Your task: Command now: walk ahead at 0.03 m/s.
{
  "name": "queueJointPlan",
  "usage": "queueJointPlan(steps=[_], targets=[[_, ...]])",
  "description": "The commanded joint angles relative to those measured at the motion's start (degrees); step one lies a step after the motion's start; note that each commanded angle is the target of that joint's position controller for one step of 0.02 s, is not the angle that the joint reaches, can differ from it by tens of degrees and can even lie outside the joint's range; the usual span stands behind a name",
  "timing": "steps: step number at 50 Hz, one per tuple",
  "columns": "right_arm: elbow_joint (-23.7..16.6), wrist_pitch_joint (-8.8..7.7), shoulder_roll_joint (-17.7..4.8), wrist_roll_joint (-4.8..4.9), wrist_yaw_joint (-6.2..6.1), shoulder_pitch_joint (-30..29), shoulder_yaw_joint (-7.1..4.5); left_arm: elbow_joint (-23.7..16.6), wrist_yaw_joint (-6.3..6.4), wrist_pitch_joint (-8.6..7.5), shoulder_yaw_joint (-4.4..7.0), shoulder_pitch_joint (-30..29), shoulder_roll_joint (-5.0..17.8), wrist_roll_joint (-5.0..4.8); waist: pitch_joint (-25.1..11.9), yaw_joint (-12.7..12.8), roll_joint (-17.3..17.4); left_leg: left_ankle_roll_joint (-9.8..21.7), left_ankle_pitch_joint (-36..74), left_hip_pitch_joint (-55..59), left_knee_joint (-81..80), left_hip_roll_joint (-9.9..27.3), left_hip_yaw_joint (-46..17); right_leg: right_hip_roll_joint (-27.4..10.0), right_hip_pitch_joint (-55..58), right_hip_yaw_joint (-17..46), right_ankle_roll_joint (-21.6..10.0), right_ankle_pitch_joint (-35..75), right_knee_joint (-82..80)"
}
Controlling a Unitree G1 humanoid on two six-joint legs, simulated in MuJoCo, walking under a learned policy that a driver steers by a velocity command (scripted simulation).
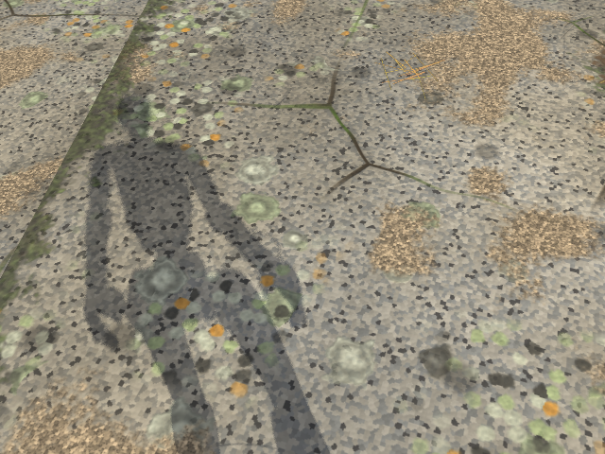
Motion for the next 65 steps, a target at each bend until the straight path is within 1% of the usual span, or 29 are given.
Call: queueJointPlan(steps=[1,4,7,13,23,41,65], targets=[[-1.2,-0.41,-5.8,0.22,-0.1,0.3,-1.18,-1.1,0.05,-1.16,0.95,0.3,6.5,-0.38,-1.4,-0.2,-4.0,1.3,3.8,4.7,-2.6,3.0,-3.1,-2.0,-1.5,2.1,-2.3,7.0,-6.3],[-0.6,-0.24,-5.9,0.49,-0.03,0.0,-1.25,-0.5,0.14,-0.97,0.83,0.9,6.6,-0.44,-2.4,0.3,-2.6,1.2,7.9,5.6,-1.7,3.2,-2.9,-1.7,0.3,1.6,-2.6,11.2,-5.3],[0.2,0.09,-6.1,0.62,-0.14,0.2,-1.31,0.0,0.17,-0.69,0.74,0.9,6.6,-0.5,-2.6,0.3,-1.6,1.1,10.2,6.4,-1.2,3.2,-2.9,-1.5,1.1,1.3,-2.7,13.3,-4.9],[1.6,0.6,-6.5,0.74,-0.52,0.6,-1.39,0.7,0.19,-0.23,0.61,0.8,6.1,-0.5,-2.1,0.2,-1.0,0.9,11.9,7.1,-0.8,3.5,-3.0,-0.9,1.9,0.6,-2.6,14.7,-4.9],[3.3,0.91,-6.6,0.74,-0.9,0.5,-1.46,1.5,0.37,0.26,0.45,0.6,5.5,-0.4,-0.5,0.1,-1.4,0.6,9.5,6.9,-1.3,3.6,-3.1,-0.3,1.8,0.0,-2.4,11.5,-6.0],[5.3,0.91,-5.3,0.73,-1.13,2.5,-1.24,2.9,0.77,0.14,-0.15,3.5,4.4,-0.36,1.4,-0.1,-1.0,0.3,3.4,5.5,-2.7,3.4,-3.2,0.3,0.0,-0.6,-2.1,5.0,-7.2],[5.8,0.74,-3.8,0.91,-1.29,6.3,-0.75,3.2,0.9,-0.13,-0.65,8.3,2.6,-0.53,2.1,-0.2,-1.1,0.5,3.2,4.7,-2.5,3.2,-3.2,0.6,-1.0,-0.8,-2.0,4.6,-7.1]])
